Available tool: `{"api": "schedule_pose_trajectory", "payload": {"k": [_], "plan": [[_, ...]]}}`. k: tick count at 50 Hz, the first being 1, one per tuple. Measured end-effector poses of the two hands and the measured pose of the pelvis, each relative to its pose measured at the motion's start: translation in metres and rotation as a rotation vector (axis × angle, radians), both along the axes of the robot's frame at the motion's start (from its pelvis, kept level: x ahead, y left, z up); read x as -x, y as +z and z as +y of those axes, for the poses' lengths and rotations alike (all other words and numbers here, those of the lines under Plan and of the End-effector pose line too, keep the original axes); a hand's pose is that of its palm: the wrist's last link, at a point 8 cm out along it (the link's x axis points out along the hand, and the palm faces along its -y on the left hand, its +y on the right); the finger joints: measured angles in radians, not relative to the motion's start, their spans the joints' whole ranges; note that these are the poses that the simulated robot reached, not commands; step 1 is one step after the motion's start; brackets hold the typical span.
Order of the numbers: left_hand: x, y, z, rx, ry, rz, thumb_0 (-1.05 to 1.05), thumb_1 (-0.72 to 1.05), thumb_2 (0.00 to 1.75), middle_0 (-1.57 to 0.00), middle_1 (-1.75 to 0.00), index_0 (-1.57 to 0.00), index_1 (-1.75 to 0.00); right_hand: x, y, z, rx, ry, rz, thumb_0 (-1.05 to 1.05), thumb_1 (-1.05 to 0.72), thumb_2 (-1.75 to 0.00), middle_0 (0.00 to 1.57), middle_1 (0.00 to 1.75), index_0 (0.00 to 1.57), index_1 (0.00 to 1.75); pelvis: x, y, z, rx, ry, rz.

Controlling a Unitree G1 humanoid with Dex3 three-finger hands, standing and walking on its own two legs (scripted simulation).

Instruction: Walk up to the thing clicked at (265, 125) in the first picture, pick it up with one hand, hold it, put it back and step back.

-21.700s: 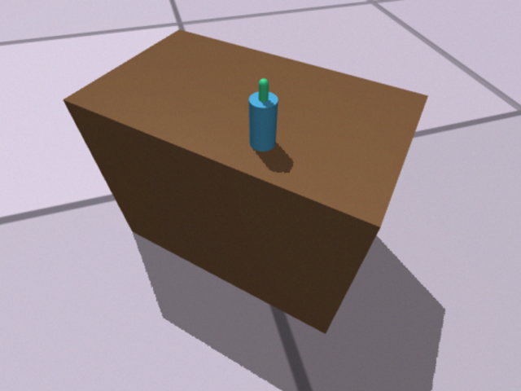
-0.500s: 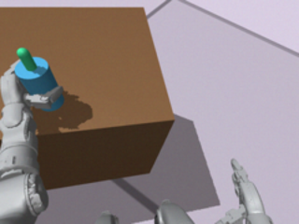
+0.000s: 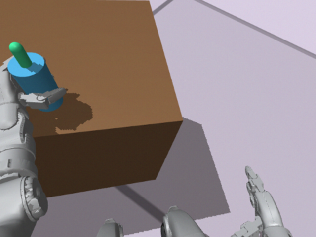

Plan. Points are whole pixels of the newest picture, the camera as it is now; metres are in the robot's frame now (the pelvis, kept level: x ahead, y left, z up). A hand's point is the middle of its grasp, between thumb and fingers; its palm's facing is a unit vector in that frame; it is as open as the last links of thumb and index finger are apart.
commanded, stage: open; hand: left
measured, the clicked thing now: (34, 77) +0.49 +0.22 +0.09
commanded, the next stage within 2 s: withdraw in 0.22 s
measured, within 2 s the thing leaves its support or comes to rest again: neither
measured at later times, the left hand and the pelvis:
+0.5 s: hand (32, 79) +0.49 +0.23 +0.08, palm faces +0.21 -0.98 +0.01, open 16.9 cm; pelvis +0.01 +0.00 +0.00, yaw -1 degrees
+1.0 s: hand out of the picture +0.49 +0.33 +0.17, palm faces +0.34 -0.92 -0.20, open 17.5 cm; pelvis +0.01 +0.00 +0.03, yaw +0 degrees
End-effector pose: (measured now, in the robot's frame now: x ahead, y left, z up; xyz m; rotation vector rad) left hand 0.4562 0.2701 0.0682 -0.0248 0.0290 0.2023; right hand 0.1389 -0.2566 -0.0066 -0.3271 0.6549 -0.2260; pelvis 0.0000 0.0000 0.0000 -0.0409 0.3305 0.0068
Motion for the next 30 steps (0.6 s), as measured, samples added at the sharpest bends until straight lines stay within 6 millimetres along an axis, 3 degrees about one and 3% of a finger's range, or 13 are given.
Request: {"api": "schedule_pose_trajectory", "payload": {"k": [10,22,26,30], "plan": [[-0.003,0.001,0.001,0.005,-0.006,-0.004,-0.01,-0.49,0.36,-0.67,-0.57,-0.70,-0.55,-0.003,0.002,0.004,0.001,0.004,-0.009,-0.01,0.51,-0.05,0.05,0.05,0.06,0.05,-0.002,-0.001,0.003,0.003,-0.002,0.007],[-0.004,-0.003,0.004,-0.006,-0.004,0.002,-0.01,-0.57,0.12,-0.29,-0.21,-0.30,-0.21,-0.005,0.001,0.003,0.004,-0.006,0.013,-0.01,0.52,-0.05,0.05,0.05,0.06,0.05,-0.007,0.000,0.005,0.005,-0.005,0.011],[-0.006,0.014,0.013,-0.013,0.014,-0.033,-0.01,-0.58,0.09,-0.19,-0.14,-0.19,-0.14,-0.007,0.005,-0.001,0.008,-0.020,0.008,-0.01,0.52,-0.05,0.05,0.05,0.06,0.05,-0.010,0.003,0.004,0.004,-0.007,-0.001],[-0.008,0.047,0.029,-0.020,0.052,-0.078,-0.02,-0.57,0.08,-0.12,-0.10,-0.12,-0.11,-0.011,0.008,-0.002,-0.002,-0.031,0.001,-0.01,0.51,-0.06,0.05,0.05,0.06,0.05,-0.014,0.008,0.003,0.003,-0.004,-0.021]]}}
